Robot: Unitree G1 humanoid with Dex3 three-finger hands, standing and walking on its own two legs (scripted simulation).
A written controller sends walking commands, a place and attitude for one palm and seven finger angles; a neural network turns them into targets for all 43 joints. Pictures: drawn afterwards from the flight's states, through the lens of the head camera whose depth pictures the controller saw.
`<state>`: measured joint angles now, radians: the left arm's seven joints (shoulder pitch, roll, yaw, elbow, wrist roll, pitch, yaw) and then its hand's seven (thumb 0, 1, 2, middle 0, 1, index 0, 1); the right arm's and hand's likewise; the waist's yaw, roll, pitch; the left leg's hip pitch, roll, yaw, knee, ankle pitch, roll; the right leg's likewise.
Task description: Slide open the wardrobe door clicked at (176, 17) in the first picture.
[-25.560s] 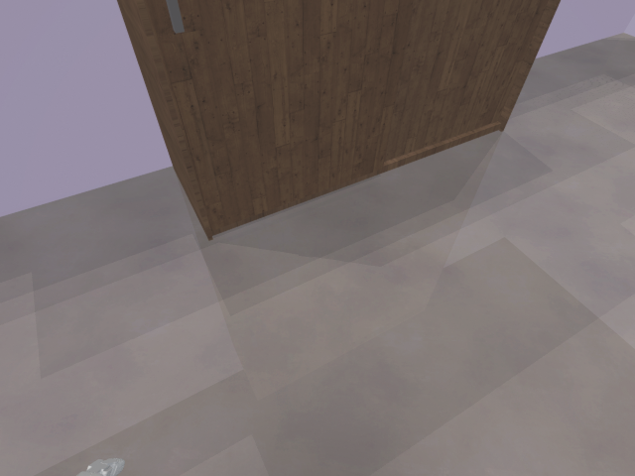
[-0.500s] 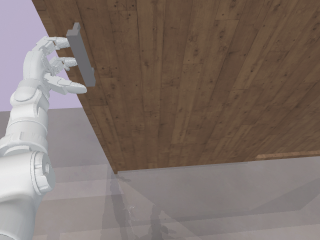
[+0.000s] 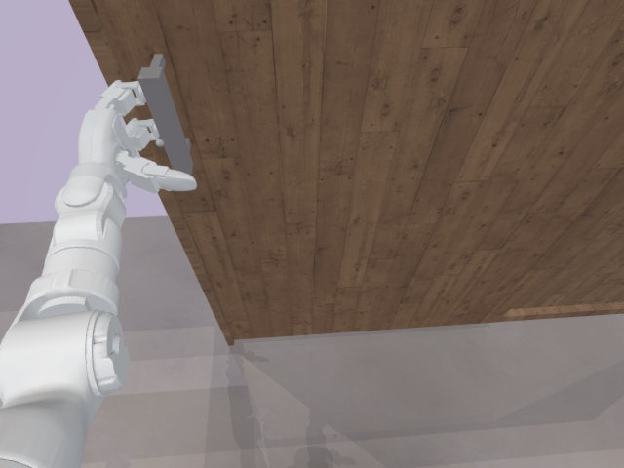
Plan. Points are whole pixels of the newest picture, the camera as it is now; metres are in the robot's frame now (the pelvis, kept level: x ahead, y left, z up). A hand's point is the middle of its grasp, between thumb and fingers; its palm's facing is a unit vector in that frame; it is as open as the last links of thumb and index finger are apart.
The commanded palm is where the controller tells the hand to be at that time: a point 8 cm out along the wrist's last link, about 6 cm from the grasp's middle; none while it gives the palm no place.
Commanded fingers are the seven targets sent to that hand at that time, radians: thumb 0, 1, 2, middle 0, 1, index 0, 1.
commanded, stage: slide the fingers in behind the handle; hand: left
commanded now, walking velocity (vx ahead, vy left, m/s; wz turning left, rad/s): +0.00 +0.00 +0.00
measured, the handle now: (171, 117) +0.53 +0.18 +0.16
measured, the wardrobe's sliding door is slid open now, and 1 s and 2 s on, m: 0.00 0.00 0.00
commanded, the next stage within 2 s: grip the handle and tug to test in 1.32 s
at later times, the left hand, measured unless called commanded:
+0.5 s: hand (172, 144) +0.47 +0.17 +0.16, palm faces +0.04 -1.00 +0.00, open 14.0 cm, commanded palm +0.44 +0.21 +0.16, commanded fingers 0.00 -0.50 0.30 -0.30 -1.20 -0.30 -1.20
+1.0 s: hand (184, 143) +0.47 +0.15 +0.16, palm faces +0.06 -1.00 -0.01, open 14.1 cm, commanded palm +0.44 +0.20 +0.16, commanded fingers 0.00 -0.50 0.30 -0.30 -1.20 -0.30 -1.20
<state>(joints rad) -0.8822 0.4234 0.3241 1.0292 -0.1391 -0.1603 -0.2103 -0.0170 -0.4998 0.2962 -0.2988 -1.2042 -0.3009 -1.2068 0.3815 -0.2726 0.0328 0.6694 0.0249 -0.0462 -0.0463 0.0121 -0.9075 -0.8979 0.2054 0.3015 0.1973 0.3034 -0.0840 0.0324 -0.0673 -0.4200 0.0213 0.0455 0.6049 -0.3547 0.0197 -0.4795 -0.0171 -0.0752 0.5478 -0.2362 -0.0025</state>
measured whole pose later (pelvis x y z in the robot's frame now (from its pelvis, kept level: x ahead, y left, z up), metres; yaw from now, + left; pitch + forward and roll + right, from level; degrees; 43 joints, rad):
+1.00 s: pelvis +0.00 -0.01 +0.00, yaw +0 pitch +8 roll -1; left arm -0.90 0.35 0.28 1.03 -0.12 -0.17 -0.10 -0.02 -0.50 0.30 -0.29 -1.20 -0.27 -1.20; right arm 0.37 -0.26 0.03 0.70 0.02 -0.07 -0.04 0.01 -0.91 -0.90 0.21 0.30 0.20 0.30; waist -0.07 0.03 -0.05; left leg -0.38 0.02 0.04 0.57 -0.33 0.01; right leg -0.45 -0.01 -0.08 0.54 -0.23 -0.01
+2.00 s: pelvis +0.00 +0.00 +0.00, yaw -1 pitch +8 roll -1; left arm -0.84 0.34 0.30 0.95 -0.12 -0.13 -0.11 0.00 0.46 0.71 -0.37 -1.32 -0.36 -1.32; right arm 0.36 -0.26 0.02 0.68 0.03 -0.05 -0.04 0.01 -0.91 -0.90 0.20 0.30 0.20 0.30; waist -0.07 0.03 -0.06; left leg -0.35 0.02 0.06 0.55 -0.34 0.02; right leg -0.42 -0.01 -0.06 0.51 -0.22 -0.01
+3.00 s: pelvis +0.04 +0.00 +0.01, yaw -2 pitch +7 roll -1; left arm -0.57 0.27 0.28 0.51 -0.15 0.06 -0.07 0.01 0.75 0.77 -0.28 -1.39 -0.29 -1.37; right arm 0.31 -0.25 0.01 0.63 0.04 0.00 -0.04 0.01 -0.91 -0.90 0.20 0.30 0.20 0.30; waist -0.04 0.05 -0.07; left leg -0.22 0.03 0.08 0.46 -0.35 0.01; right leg -0.31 0.01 -0.03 0.43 -0.24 0.00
